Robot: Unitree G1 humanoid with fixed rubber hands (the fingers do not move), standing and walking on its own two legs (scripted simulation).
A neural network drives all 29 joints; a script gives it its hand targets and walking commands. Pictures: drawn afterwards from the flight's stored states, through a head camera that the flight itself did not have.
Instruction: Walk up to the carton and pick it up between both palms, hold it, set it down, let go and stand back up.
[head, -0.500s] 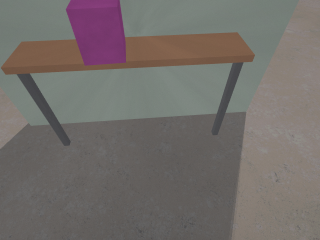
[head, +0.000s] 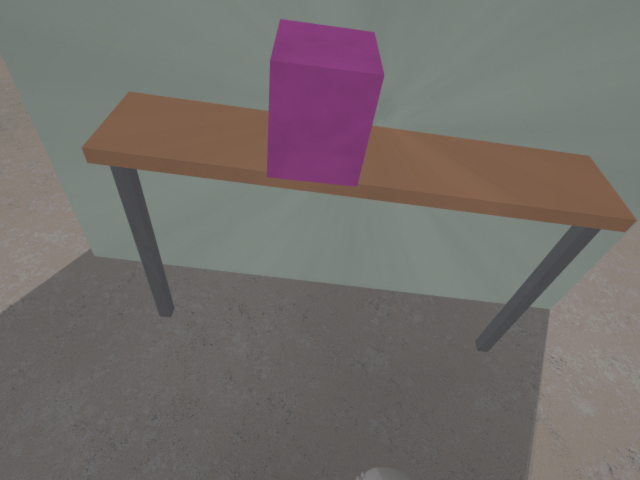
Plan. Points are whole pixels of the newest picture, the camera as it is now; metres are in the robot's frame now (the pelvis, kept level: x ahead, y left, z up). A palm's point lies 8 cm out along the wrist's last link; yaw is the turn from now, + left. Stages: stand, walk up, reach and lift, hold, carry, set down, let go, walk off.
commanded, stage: walk up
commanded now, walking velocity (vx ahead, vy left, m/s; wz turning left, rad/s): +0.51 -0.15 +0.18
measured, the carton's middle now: (319, 105) +0.84 -0.05 +0.06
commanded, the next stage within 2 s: none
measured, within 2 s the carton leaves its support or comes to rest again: neither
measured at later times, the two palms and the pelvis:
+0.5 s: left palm (165, 404) +0.30 +0.21 -0.16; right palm (460, 363) +0.35 -0.29 -0.15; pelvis +0.28 -0.05 -0.02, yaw +4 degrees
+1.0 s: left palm (148, 363) +0.36 +0.24 -0.14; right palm (412, 337) +0.40 -0.21 -0.14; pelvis +0.36 +0.01 +0.00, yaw +2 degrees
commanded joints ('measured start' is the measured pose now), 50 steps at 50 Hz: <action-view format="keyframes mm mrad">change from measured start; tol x32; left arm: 1 -48 4 -7 -63 -7 47 -3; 9 -286 -1 -48 -123 -21 15 -12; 15 381 205 39 99 29 -5 33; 50 180 -32 -55 135 -20 65 71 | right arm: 1 48 -121 -18 -44 15 -32 -8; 16 286 -62 -21 -45 83 1 -67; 22 -194 -53 -35 -163 26 12 -46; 50 -226 -86 12 -49 23 55 -44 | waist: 1 76 115 97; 9 12 227 175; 17 208 -205 -483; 23 117 -76 29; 38 127 340 38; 50 107 -8 37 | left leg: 1 78 168 -114 -260 682 40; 12 173 157 33 100 1264 2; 15 -282 -112 52 843 -186 -61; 18 -387 -52 -65 1154 -172 -19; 27 -212 2 -64 537 -46 25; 36 125 201 -201 -128 743 40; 40 -235 121 -253 -356 -35 88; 50 -74 78 -175 -341 -60 53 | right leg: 1 -142 -9 17 -103 154 28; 11 237 102 -121 -761 260 -40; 15 1101 -335 353 -646 1415 -300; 28 318 -189 78 -1062 214 -178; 33 291 -205 90 -884 761 -137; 37 361 41 16 -669 -277 -1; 50 464 17 71 -958 -25 -5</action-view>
